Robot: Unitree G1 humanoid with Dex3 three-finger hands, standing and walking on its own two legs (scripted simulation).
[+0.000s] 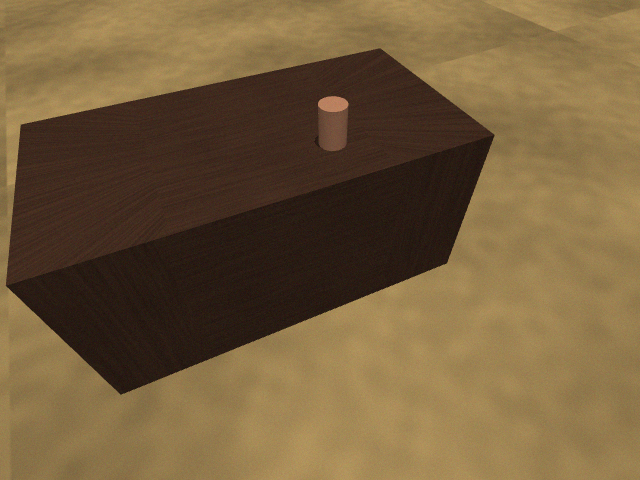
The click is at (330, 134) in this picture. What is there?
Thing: squat round
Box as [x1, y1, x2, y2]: [318, 96, 347, 150]
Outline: 330,96 325,97 318,102 319,145 327,150 337,150 342,148 346,143 347,101 340,97
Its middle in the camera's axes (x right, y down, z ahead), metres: +0.03 -0.32 +1.07
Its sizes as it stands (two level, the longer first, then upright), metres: 0.080 0.080 0.120
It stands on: a support 0.60 m high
